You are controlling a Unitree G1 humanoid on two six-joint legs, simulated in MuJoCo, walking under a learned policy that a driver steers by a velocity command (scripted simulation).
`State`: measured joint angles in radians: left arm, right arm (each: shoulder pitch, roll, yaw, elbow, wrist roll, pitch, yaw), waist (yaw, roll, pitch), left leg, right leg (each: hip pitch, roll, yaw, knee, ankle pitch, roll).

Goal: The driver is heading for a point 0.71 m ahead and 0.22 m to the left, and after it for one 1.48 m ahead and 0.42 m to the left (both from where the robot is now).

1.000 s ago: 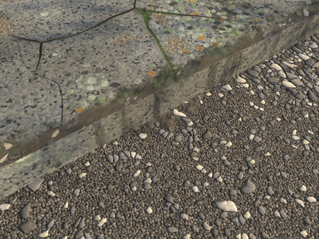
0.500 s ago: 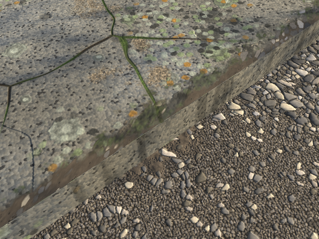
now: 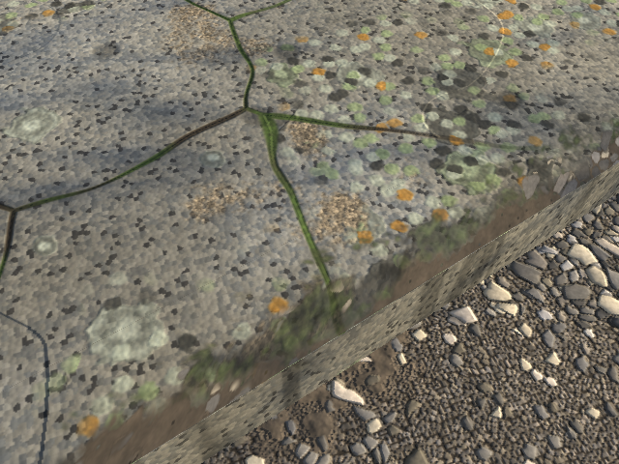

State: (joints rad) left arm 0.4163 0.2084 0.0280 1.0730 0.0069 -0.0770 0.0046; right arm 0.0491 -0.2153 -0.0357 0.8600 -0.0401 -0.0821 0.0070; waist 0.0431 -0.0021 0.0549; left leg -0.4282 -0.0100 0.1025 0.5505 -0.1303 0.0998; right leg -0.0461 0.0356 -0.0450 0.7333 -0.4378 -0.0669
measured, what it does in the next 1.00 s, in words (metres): walks ahead: right foot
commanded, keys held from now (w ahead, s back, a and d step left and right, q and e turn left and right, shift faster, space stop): w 0.42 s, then w+q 0.58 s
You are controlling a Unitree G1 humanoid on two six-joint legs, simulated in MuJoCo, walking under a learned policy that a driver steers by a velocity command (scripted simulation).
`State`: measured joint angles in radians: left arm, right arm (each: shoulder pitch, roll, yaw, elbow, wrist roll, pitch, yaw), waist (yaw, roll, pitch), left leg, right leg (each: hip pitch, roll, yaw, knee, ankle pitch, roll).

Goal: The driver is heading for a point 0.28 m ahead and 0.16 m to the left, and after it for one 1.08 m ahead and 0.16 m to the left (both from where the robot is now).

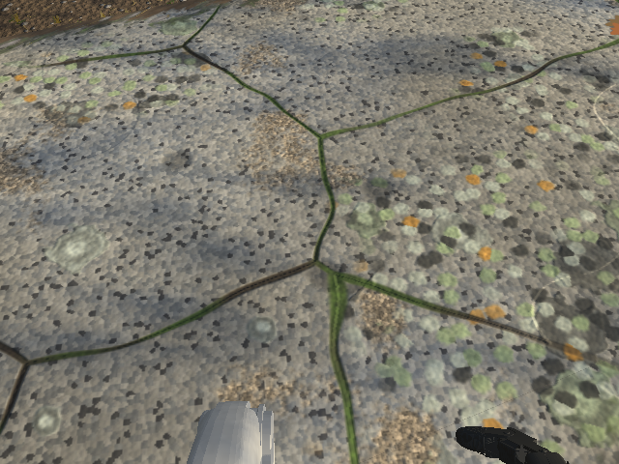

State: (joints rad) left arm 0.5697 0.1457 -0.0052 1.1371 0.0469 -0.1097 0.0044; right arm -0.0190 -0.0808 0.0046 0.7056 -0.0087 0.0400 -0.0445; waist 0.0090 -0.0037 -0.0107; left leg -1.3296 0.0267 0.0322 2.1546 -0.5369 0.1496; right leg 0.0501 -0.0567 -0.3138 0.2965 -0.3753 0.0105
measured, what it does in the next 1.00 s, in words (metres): climbs, turning left: left foot 0.19 m higher, then right foot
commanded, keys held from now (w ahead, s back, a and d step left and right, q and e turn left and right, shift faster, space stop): w+q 0.32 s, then w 0.68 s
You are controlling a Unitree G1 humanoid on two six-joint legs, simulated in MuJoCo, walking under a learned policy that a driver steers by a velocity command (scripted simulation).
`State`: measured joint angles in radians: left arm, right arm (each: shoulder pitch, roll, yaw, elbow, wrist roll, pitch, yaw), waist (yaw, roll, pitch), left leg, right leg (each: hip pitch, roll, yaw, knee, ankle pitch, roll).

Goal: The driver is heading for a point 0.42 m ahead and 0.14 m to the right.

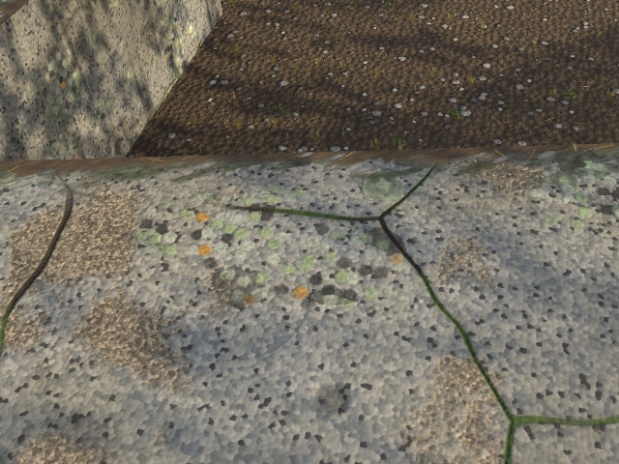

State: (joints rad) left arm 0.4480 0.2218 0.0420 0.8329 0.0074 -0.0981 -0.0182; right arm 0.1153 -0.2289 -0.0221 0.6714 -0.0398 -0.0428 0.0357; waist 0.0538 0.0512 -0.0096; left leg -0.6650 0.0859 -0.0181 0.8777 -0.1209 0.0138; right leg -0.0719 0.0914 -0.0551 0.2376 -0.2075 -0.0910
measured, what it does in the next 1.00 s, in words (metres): walks ahead: left foot, then right foot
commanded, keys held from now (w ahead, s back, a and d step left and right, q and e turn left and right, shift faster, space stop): w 0.14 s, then w+e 0.32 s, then no key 0.54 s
